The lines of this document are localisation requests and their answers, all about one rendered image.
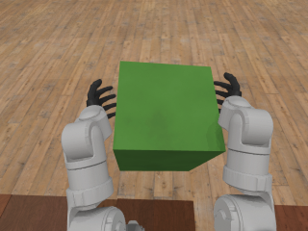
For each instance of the left robot shin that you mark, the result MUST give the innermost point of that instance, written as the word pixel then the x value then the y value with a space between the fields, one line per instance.
pixel 132 222

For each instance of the robot right forearm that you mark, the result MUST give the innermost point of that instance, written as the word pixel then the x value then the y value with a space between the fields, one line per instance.
pixel 249 144

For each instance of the robot left upper arm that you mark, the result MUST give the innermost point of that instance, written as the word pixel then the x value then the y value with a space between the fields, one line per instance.
pixel 108 218

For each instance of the robot right upper arm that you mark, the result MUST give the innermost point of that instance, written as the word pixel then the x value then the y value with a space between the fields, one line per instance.
pixel 243 212

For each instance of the left robot hand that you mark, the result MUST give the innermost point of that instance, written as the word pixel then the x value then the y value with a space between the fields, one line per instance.
pixel 94 94

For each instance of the right robot hand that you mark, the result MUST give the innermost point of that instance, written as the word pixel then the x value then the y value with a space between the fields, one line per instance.
pixel 233 88

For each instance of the carton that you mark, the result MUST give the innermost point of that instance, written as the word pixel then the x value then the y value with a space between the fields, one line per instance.
pixel 166 117

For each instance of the robot left forearm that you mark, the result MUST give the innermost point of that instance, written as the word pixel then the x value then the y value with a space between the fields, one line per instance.
pixel 85 161

